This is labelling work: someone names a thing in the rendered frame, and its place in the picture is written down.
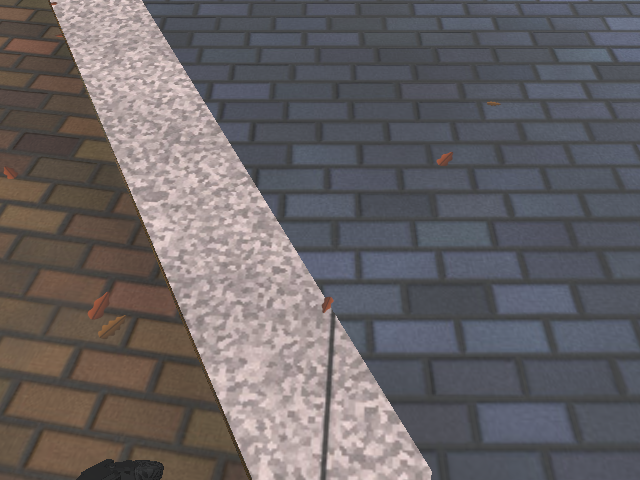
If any robot left hand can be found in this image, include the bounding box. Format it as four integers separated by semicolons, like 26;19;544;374
76;459;164;480

